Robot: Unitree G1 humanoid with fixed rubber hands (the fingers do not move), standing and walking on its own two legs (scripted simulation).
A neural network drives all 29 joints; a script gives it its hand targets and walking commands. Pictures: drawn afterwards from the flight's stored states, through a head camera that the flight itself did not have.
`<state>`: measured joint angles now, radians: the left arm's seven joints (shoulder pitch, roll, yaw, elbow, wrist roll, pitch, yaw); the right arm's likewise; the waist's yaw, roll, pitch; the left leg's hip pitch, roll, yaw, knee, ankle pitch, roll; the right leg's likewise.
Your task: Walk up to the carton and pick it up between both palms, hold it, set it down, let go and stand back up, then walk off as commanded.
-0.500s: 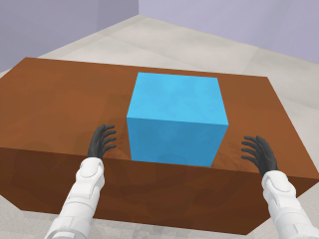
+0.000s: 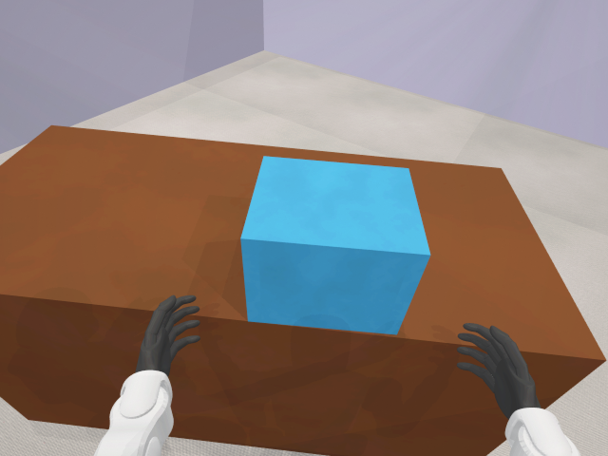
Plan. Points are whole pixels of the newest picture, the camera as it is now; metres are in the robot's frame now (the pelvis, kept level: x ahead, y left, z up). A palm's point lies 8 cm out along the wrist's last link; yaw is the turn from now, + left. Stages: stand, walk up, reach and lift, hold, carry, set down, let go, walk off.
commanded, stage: set down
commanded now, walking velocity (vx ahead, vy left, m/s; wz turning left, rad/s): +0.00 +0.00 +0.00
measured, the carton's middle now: (329, 244) +0.48 -0.03 +0.01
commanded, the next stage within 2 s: let go in 1.56 s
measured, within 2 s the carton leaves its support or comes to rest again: neither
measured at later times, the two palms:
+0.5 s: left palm (150, 387) +0.21 +0.20 +0.01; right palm (508, 423) +0.18 -0.24 +0.01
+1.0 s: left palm (153, 406) +0.20 +0.20 -0.03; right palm (493, 425) +0.19 -0.23 -0.01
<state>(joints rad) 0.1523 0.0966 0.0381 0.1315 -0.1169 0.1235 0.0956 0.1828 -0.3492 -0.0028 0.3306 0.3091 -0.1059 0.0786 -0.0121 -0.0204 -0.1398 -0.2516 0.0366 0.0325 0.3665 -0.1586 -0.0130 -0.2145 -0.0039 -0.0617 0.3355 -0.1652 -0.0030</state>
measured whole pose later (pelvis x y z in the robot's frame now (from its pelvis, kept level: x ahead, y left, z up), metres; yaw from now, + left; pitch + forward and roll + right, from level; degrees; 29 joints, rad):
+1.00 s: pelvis +0.02 +0.00 +0.00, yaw +0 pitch +2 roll +0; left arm 0.35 0.11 0.04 0.11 -0.06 0.09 0.04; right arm 0.37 -0.23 -0.02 0.18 0.22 -0.08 0.03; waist -0.01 -0.03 -0.01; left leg -0.20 0.04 0.04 0.35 -0.19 -0.01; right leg -0.16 0.00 -0.05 0.32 -0.19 0.00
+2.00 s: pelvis +0.03 +0.00 +0.00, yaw +0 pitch +3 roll +0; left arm 0.24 0.12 0.04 0.42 0.04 0.09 0.01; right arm 0.19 -0.19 -0.02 0.63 0.11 -0.20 0.01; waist -0.01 -0.03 -0.01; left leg -0.20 0.04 0.04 0.35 -0.20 -0.01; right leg -0.16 0.00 -0.05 0.32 -0.20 0.00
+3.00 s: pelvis +0.03 +0.00 -0.01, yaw +0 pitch +0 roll +0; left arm 0.23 0.29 0.04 0.58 0.03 -0.02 0.00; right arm 0.21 -0.34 -0.02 0.65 0.04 -0.04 0.01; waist -0.01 -0.03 0.00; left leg -0.20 0.04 0.04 0.46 -0.26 -0.01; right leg -0.16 0.00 -0.05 0.43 -0.27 0.00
